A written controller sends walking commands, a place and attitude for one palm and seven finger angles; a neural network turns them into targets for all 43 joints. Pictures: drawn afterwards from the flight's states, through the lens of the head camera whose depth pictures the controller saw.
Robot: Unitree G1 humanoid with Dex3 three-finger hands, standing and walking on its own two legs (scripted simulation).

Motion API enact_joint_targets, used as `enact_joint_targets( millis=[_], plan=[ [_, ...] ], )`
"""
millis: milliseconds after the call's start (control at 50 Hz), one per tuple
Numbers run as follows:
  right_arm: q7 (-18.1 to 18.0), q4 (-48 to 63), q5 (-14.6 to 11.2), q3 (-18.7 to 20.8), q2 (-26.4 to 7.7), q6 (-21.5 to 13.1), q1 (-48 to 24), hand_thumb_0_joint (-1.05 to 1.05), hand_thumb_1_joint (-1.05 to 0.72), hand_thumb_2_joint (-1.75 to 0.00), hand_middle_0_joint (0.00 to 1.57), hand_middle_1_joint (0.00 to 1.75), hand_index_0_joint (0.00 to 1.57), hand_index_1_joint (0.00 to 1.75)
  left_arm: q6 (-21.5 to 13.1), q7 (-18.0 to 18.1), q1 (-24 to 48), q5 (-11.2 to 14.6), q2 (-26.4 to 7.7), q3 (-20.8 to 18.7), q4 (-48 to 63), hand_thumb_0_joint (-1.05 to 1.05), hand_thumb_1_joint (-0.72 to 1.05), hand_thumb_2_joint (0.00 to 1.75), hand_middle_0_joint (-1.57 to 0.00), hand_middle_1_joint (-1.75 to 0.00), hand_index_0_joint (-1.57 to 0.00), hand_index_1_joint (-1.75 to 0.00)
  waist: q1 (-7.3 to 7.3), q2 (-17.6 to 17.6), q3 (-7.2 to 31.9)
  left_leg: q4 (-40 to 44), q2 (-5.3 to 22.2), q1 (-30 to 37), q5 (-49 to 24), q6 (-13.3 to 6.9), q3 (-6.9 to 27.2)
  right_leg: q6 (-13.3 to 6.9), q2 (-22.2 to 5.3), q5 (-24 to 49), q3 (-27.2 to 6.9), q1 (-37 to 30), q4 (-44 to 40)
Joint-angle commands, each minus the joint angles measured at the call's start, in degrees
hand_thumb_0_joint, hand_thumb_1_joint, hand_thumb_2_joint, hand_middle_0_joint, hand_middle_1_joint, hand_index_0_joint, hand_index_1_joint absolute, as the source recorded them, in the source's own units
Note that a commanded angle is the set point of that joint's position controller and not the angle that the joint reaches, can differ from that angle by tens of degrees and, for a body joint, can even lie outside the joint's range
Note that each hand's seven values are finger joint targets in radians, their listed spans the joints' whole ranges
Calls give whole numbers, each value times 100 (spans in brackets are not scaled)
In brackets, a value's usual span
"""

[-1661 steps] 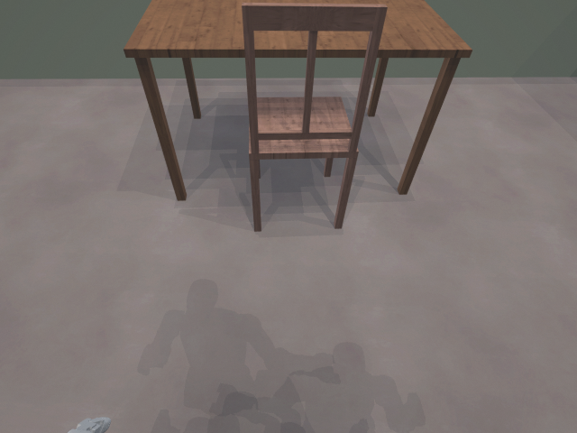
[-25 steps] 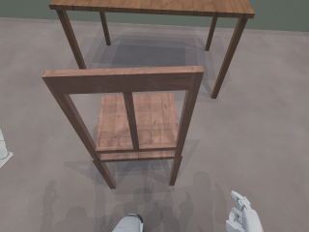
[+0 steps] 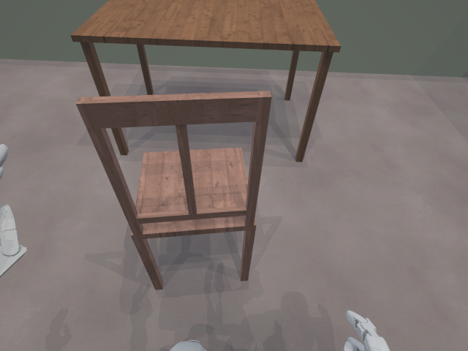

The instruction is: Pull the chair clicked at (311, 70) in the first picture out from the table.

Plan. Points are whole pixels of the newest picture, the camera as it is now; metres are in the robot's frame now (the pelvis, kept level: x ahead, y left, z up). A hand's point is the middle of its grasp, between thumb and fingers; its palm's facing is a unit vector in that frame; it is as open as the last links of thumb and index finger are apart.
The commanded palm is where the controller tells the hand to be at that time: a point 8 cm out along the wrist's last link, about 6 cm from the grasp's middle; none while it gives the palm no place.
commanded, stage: stop stepping back and stand still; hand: left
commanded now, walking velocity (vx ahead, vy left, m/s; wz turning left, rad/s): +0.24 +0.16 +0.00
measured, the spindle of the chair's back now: (187, 174) +0.54 +0.16 -0.07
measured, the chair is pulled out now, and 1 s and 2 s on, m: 0.60 0.60 0.60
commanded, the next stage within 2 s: let the arm hang, fingers relaxed in 0.40 s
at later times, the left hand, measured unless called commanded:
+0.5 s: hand out of the picture +0.16 +0.28 +0.17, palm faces +0.49 -0.72 -0.48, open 7.4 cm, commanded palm none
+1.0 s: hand out of the picture -0.02 +0.19 -0.17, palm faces +0.07 -0.97 -0.23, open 7.1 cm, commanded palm none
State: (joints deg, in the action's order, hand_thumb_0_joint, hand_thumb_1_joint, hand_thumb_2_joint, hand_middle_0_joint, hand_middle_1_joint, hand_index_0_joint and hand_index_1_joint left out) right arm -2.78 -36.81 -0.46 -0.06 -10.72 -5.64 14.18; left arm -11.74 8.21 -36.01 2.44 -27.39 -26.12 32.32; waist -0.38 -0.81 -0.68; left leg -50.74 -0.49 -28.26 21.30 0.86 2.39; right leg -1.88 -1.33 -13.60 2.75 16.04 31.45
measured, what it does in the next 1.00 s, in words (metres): steps on the spot: left foot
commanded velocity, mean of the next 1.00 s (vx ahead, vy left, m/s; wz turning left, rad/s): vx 0.05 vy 0.01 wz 0.00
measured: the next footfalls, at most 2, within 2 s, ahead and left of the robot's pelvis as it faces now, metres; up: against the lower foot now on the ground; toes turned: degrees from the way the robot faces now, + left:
left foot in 0.12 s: +0.00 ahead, +0.12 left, +0.00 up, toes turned +1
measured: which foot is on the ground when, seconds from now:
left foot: up 0.00-0.10, down 0.12-1.00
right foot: down 0.00-1.00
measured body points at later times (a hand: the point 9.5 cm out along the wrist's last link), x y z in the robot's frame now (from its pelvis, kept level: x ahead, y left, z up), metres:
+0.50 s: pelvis -0.03 +0.00 +0.00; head -0.03 -0.01 +0.45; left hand +0.13 +0.31 +0.20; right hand +0.12 -0.24 -0.10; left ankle -0.04 +0.12 -0.73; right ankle +0.00 -0.11 -0.73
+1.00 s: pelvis -0.03 +0.00 +0.01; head -0.01 +0.01 +0.46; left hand -0.02 +0.24 -0.15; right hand -0.02 -0.24 -0.14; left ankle -0.04 +0.12 -0.73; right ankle +0.00 -0.11 -0.73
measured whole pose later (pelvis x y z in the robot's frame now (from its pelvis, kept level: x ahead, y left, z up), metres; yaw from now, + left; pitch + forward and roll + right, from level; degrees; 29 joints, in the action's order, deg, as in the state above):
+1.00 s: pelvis -0.03 +0.00 +0.01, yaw +3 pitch -2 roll +0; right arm -1.3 -56.5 1.0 0.0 -10.3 0.8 18.5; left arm 1.9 1.5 -16.6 -0.9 -12.1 -0.8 -55.6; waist -0.1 -0.9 -4.0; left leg -27.5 -0.1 -10.7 15.2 0.1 1.9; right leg -0.9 -0.8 -11.5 4.5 12.8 25.8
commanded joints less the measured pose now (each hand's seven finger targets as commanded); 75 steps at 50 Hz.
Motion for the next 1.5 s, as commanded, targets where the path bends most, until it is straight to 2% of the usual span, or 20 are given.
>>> enact_joint_targets(
  millis=[0, 80, 120, 140, 160, 240, 260, 300, 340, 460, 480, 520, 560, 600, 640, 680, 720, 780, 1040, 1480],
  plan=[
    [-129, 817, -36, 226, -745, -254, -570, 0, -90, -90, 20, 30, 20, 30, -112, 164, 1161, 8, -743, -459, -77, 0, 90, 90, -20, -30, -20, -30, 260, -844, -149, -63, 179, 1246, 404, -213, -160, -366, -1375, -2712, -934, 2101, -1828],
    [-255, 786, -35, 330, -837, -553, -501, 0, -90, -90, 20, 30, 20, 30, -292, 288, 1268, -107, -558, -217, 320, 0, 90, 90, -20, -30, -20, -30, 103, -133, -23, 3306, 142, 1369, 219, -408, -316, -116, -841, -1794, -802, 120, -952],
    [-215, 840, -100, 436, -949, -653, -501, 0, -90, -90, 20, 30, 20, 30, -356, 303, 808, -179, -677, -385, 666, 0, 90, 90, -20, -30, -20, -30, -18, 601, 257, 3688, 808, 1577, -762, -593, 336, 99, -272, -584, -314, -199, 196],
    [-185, 760, -34, 351, -839, -635, -611, 0, -90, -90, 20, 30, 20, 30, -376, 268, 789, -169, -709, -420, 758, 0, 90, 90, -20, -30, -20, -30, 84, 1870, 178, 3819, 1206, 1309, -134, -722, 1198, 224, -192, -1095, -22, 214, 731],
    [-189, 775, 8, 339, -761, -648, -677, 0, -90, -90, 20, 30, 20, 30, -377, 232, 1057, -236, -919, -547, 970, 0, 90, 90, -20, -30, -20, -30, 99, 2167, -63, 4175, 1461, 523, 920, -904, 1564, 245, -172, -1216, -23, 25, 1343],
    [-100, 689, -64, 401, -864, -651, -460, 0, -90, -90, 20, 30, 20, 30, -495, 197, 644, -206, -751, -632, 750, 0, 90, 90, -20, -30, -20, -30, 53, 588, -153, 2823, 902, 225, 36, -630, 615, 153, -101, -244, -97, -994, -759],
    [-100, 643, -81, 417, -865, -634, -425, 0, -90, -90, 20, 30, 20, 30, -559, 205, 577, -206, -930, -815, 674, 0, 90, 90, -20, -30, -20, -30, 88, 696, 29, 2634, 741, 287, 56, -559, 417, 70, -234, -92, -248, -1161, -965],
    [-134, 680, -83, 471, -853, -577, -322, 0, -90, -90, 20, 30, 20, 30, -549, 246, 617, -157, -800, -802, 458, 0, 90, 90, -20, -30, -20, -30, 157, 120, 228, 2376, 265, 362, 920, -368, 57, -171, -496, -1221, -1128, -778, -1085],
    [-156, 701, -57, 429, -798, -510, -358, 0, -90, -90, 20, 30, 20, 30, -471, 254, 620, -91, -730, -680, 223, 0, 90, 90, -20, -30, -20, -30, 189, -384, 42, 1949, 101, 778, 753, -324, -174, -379, -933, -2206, -1776, -94, -1727],
    [-174, 689, -79, 363, -840, -508, -630, 0, -90, -90, 20, 30, 20, 30, -400, 222, 788, -77, -552, -360, 98, 0, 90, 90, -20, -30, -20, -30, 85, 389, 49, 3126, 625, 1224, -349, -485, 424, 67, -342, -408, -699, -407, -894],
    [390, -481, 130, 478, -1173, -384, -376, 0, -90, -90, 20, 30, 20, 30, 726, -604, 1074, -624, 872, 1932, -3810, 0, 90, 90, -20, -30, -20, -30, 342, 348, -258, 2148, 582, 1035, -2126, -445, 526, 73, -417, 1184, -241, 529, 511],
    [313, -364, 174, 327, -686, 42, -229, 0, -90, -90, 20, 30, 20, 30, 1218, -733, 1049, -441, 1420, 2037, -4145, 0, 90, 90, -20, -30, -20, -30, 46, 269, 211, 2397, 715, 728, -2519, -452, 562, 101, -302, 635, -108, 54, 505],
    [278, -291, 234, 271, -613, 158, -276, 0, -90, -90, 20, 30, 20, 30, 1206, -729, 1373, -460, 1260, 2111, -4736, 0, 90, 90, -20, -30, -20, -30, -18, -648, 383, 2175, 542, 885, -2644, -433, 560, 33, -396, 1258, -295, -293, 149],
    [252, -339, 189, 280, -726, 306, -41, 0, -90, -90, 20, 30, 20, 30, 1157, -705, 1624, -460, 951, 2118, -5403, 0, 90, 90, -20, -30, -20, -30, 62, -1679, 735, 1722, 156, 1313, -2465, -259, 193, -320, -890, 2553, -707, -688, -117],
    [231, -588, 166, 232, -723, 409, 80, 0, -90, -90, 20, 30, 20, 30, 1193, -683, 1903, -416, 808, 2192, -6096, 0, 90, 90, -20, -30, -20, -30, 125, -1335, 694, 1984, 125, 1703, -2182, -213, 181, -376, -924, 2157, -703, -577, -270],
    [214, -856, 178, 140, -729, 410, -63, 0, -90, -90, 20, 30, 20, 30, 1252, -668, 2042, -360, 826, 2322, -6726, 0, 90, 90, -20, -30, -20, -30, 46, 20, 275, 2446, 394, 1695, -2629, -284, 440, -127, -552, 1352, -524, -411, -247],
    [180, -1086, 153, 64, -670, 418, -115, 0, -90, -90, 20, 30, 20, 30, 1270, -649, 1936, -330, 870, 2396, -7350, 0, 90, 90, -20, -30, -20, -30, -28, 864, 101, 2706, 490, 1510, -2383, -310, 464, -2, -390, 699, -474, -622, -457],
    [124, -1315, 172, 80, -490, 457, 114, 0, -90, -90, 20, 30, 20, 30, 1271, -624, 1713, -361, 1115, 2327, -7814, 0, 90, 90, -20, -30, -20, -30, -38, 1159, 93, 2843, 492, 1450, -1552, -329, 414, -52, -363, 535, -388, -782, -769],
    [107, -1936, 122, 46, -382, 505, 916, 0, -90, -90, 20, 30, 20, 30, 1222, -663, 1651, -276, 1052, 2529, -8840, 0, 90, 90, -20, -30, -20, -30, 10, -8, -243, 2944, 471, 1381, -913, -327, 321, -124, -500, -49, -533, -584, -1177],
    [35, -2340, 102, 24, 75, 459, 1191, 0, -90, -90, 20, 30, 20, 30, 1191, -584, 1308, -289, 1477, 2533, -9218, 0, 90, 90, -20, -30, -20, -30, -5, 254, -521, 2996, 517, 1359, -1092, -349, 258, -141, -432, 214, -520, -397, -1043]
  ],
)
